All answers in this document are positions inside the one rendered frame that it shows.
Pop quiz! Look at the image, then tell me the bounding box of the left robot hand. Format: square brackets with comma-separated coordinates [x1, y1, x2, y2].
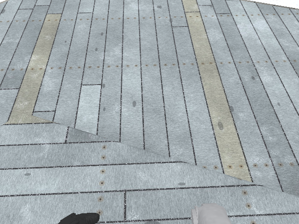
[58, 213, 100, 224]

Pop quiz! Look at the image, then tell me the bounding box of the robot right thigh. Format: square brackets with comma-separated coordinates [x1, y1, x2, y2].
[191, 203, 232, 224]

